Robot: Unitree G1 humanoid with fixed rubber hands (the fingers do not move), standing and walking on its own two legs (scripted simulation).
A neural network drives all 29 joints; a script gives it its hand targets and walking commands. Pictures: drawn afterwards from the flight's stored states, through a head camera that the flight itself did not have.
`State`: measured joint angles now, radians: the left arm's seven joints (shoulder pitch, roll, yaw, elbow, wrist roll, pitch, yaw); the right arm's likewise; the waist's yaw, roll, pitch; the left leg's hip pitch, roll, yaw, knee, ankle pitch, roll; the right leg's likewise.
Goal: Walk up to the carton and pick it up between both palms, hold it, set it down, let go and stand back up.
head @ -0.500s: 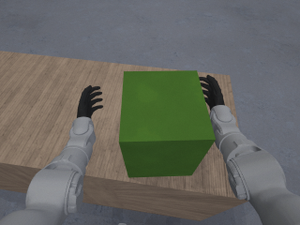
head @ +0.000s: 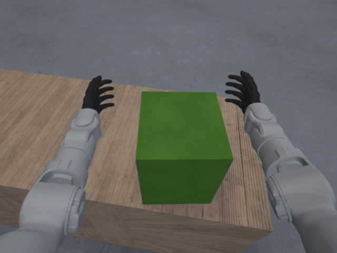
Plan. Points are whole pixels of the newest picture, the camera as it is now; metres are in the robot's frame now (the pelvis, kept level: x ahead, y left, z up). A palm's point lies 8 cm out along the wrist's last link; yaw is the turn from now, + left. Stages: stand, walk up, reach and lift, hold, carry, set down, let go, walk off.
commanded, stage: set down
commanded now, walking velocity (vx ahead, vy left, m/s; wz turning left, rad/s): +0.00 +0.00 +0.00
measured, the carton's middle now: (177, 150) +0.39 +0.03 -0.01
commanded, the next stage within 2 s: none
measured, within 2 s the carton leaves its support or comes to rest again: neither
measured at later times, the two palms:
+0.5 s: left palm (86, 107) +0.36 +0.24 +0.15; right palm (262, 105) +0.43 -0.15 +0.16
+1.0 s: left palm (82, 153) +0.28 +0.24 +0.08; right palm (263, 152) +0.35 -0.16 +0.09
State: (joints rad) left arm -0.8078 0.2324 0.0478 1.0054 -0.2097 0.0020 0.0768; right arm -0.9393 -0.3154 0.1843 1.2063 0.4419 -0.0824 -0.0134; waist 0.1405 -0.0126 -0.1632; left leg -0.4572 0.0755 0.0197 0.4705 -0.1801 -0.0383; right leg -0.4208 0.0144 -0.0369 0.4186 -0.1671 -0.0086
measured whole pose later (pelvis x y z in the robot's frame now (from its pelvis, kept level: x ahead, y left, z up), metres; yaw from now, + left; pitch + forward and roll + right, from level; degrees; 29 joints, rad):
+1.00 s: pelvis +0.01 +0.00 +0.01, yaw +0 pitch -3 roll +0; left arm -0.12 0.12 0.14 0.09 -0.06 0.33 0.08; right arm -0.26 -0.25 0.03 0.41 0.29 0.04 -0.02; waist 0.09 -0.02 0.03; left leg -0.11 0.05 0.04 0.32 -0.16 -0.03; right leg -0.09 -0.01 -0.03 0.32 -0.17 0.00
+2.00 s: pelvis +0.02 +0.01 +0.01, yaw -1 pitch -3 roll +0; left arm 0.27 0.14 0.00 0.36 -0.08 -0.28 0.09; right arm 0.24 -0.17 0.06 0.49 0.22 -0.41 0.05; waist 0.09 -0.02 0.03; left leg -0.11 0.06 0.06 0.37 -0.20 -0.03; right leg -0.10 0.00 0.00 0.35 -0.19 0.00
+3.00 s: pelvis +0.03 +0.01 +0.01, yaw -1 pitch -6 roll +0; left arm 0.29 0.17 0.03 0.43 0.00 -0.03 0.02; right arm 0.26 -0.18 0.03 0.63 0.06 -0.31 0.02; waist 0.06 -0.02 0.07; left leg -0.03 0.05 0.07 0.35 -0.22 -0.02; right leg -0.02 -0.01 0.01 0.33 -0.21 0.01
